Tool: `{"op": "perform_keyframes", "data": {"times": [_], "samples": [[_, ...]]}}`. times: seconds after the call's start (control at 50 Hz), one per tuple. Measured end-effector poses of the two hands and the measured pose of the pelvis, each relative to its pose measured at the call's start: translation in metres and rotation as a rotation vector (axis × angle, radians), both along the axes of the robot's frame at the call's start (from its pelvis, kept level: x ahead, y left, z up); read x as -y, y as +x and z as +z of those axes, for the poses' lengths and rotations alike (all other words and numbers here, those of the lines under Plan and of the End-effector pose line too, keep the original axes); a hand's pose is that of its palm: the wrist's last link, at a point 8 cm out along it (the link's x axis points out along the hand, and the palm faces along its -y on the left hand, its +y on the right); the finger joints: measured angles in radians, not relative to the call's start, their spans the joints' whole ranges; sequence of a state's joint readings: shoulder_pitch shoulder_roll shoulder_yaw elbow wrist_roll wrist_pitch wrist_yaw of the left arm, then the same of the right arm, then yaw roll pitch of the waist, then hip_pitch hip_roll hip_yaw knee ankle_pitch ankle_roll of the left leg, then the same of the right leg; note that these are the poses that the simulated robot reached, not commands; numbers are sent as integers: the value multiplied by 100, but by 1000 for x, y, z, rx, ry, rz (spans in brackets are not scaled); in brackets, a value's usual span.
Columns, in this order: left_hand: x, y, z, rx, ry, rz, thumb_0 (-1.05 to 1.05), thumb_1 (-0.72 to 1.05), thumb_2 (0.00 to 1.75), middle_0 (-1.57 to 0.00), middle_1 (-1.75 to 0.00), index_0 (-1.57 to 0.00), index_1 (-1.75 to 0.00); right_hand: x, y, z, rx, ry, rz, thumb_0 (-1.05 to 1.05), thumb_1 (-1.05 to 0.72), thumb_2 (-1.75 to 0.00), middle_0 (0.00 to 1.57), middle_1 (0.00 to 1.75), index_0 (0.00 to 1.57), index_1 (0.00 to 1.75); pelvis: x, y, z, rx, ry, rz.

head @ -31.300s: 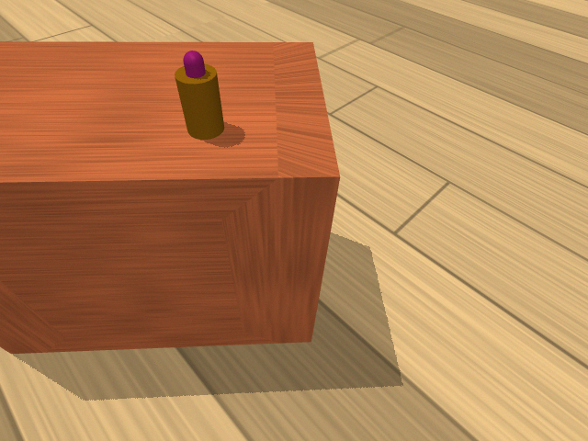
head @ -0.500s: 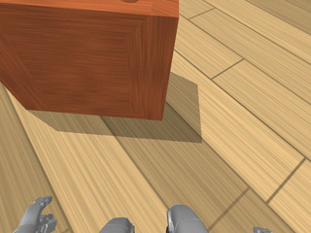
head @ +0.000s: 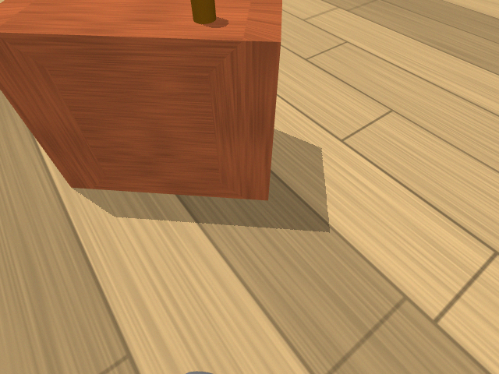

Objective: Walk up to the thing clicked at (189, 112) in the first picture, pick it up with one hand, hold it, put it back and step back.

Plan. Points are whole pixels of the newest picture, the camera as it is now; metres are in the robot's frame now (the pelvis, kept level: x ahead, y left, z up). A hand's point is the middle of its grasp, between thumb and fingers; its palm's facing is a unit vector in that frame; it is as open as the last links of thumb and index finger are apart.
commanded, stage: step back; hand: left
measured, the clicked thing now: out of the picture +1.13 +0.19 +0.12
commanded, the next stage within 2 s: stand in 0.84 s
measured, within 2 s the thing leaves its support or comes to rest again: neither
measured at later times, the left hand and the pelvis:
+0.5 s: hand out of the picture +0.10 +0.26 -0.14, palm faces +0.04 -0.93 -0.35, open 7.4 cm; pelvis +0.02 +0.00 +0.00, yaw +2 degrees
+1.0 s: hand out of the picture +0.13 +0.26 -0.13, palm faces +0.01 -0.94 -0.34, open 7.4 cm; pelvis +0.05 +0.01 +0.02, yaw +1 degrees
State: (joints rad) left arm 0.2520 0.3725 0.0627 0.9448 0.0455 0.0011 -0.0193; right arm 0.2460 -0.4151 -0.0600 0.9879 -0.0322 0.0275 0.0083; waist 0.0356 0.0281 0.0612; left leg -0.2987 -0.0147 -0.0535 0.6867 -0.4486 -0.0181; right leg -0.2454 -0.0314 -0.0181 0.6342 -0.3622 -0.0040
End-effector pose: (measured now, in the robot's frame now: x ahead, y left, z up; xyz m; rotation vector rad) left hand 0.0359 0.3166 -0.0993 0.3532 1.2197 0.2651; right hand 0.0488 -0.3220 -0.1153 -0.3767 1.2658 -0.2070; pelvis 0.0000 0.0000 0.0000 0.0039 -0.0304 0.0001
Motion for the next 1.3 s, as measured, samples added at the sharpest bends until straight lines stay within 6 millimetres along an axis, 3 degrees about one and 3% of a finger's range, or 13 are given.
{"op": "perform_keyframes", "data": {"times": [0.14, 0.24, 0.42, 0.64, 0.76, 0.92, 1.06, 1.3], "samples": [[-11, 4, -3, -11, -13, 3, 1, 91, 90, -20, -30, -20, -30, -23, -11, 6, 34, 35, -14, 1, -91, -90, 20, 30, 21, 30, -5, -4, 5, 12, 23, -5], [-1, 24, 1, 28, -13, -25, 1, 91, 90, -20, -30, -20, -30, -15, -3, 7, 64, 46, -23, 1, -90, -90, 20, 30, 21, 30, 5, 0, 6, 12, 9, -12], [20, 42, 5, 100, -32, -10, 1, 91, 90, -20, -30, -20, -30, -5, 36, 6, 74, 28, 15, 1, -91, -90, 20, 30, 20, 30, 9, 16, 7, 15, -4, 18], [3, 64, -12, 50, -70, 17, 1, 91, 90, -20, -30, -20, -30, -32, 74, 12, 86, 27, 31, 1, -91, -90, 20, 30, 20, 30, -9, 37, 6, 9, -9, 20], [0, 76, -10, 41, -72, 18, 1, 91, 90, -20, -30, -20, -30, -46, 99, 16, 109, 50, 41, 1, -91, -90, 20, 30, 20, 30, -10, 45, 11, 1, -12, 21], [2, 86, -1, 35, -64, 7, 1, 91, 90, -20, -30, -20, -30, -50, 122, 20, 149, 69, 44, 1, -91, -90, 20, 30, 21, 30, -10, 49, 17, 4, -6, 15], [12, 86, 3, 27, -72, -17, 1, 91, 90, -20, -30, -20, -30, -42, 116, 23, 151, 71, 28, 1, -91, -90, 20, 30, 20, 30, -8, 46, 21, 10, -3, 8], [22, 75, 4, 11, -78, -41, 1, 91, 90, -20, -30, -20, -30, -27, 70, 20, 69, 62, -20, 1, -91, -90, 20, 30, 20, 30, -1, 35, 23, 14, -4, 3]]}}
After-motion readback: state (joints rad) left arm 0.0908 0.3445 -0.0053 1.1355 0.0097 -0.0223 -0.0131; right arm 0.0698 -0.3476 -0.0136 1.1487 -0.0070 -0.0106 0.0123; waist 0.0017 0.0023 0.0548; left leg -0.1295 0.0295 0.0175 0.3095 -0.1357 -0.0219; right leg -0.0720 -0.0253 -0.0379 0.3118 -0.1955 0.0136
